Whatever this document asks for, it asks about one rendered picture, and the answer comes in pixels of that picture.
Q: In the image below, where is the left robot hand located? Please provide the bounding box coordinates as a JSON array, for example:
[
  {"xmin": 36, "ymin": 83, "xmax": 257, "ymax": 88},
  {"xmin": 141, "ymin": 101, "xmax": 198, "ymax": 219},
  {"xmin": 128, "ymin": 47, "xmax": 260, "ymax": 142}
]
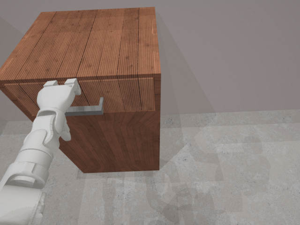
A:
[{"xmin": 37, "ymin": 78, "xmax": 81, "ymax": 141}]

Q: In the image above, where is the drawer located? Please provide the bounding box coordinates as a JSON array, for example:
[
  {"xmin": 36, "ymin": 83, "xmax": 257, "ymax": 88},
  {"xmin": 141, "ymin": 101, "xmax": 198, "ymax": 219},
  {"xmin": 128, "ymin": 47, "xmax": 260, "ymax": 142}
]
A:
[{"xmin": 4, "ymin": 77, "xmax": 154, "ymax": 115}]

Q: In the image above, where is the cabinet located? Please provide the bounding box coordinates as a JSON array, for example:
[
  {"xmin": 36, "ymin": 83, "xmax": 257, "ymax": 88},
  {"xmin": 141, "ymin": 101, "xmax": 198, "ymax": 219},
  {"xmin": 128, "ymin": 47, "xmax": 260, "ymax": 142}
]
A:
[{"xmin": 0, "ymin": 7, "xmax": 161, "ymax": 173}]

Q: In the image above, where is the handle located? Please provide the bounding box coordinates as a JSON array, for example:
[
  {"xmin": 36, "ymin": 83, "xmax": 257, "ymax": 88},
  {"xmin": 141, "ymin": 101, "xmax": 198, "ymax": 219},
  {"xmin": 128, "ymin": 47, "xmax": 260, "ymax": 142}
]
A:
[{"xmin": 65, "ymin": 97, "xmax": 104, "ymax": 116}]

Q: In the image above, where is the robot left forearm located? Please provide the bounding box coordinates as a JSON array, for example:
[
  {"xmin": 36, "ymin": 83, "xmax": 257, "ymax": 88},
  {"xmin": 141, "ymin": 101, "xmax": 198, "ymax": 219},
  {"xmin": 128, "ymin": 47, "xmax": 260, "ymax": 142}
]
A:
[{"xmin": 0, "ymin": 107, "xmax": 66, "ymax": 191}]

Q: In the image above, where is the left robot upper arm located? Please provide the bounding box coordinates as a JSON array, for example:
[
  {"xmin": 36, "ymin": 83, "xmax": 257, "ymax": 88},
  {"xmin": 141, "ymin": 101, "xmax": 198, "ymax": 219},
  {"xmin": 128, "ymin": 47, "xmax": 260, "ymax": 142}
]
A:
[{"xmin": 0, "ymin": 185, "xmax": 47, "ymax": 225}]

